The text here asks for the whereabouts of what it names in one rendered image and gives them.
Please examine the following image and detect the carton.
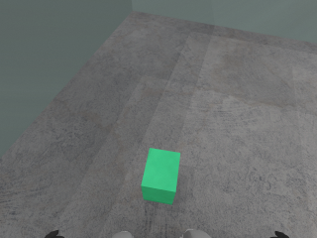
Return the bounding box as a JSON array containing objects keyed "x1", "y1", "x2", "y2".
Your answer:
[{"x1": 141, "y1": 148, "x2": 180, "y2": 205}]

